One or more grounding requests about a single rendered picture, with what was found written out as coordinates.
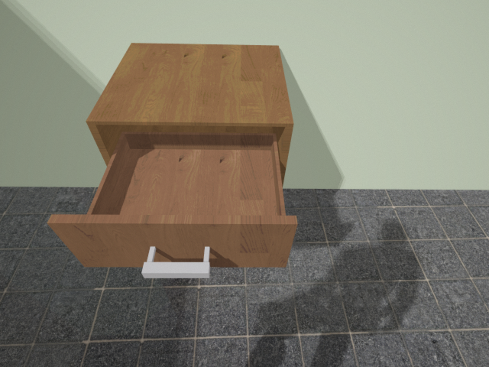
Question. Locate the drawer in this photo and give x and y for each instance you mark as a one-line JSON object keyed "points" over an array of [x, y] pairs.
{"points": [[181, 192]]}

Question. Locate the cabinet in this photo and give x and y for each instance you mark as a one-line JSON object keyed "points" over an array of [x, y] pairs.
{"points": [[212, 88]]}

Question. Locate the handle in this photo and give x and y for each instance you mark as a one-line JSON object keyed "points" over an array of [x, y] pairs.
{"points": [[153, 269]]}

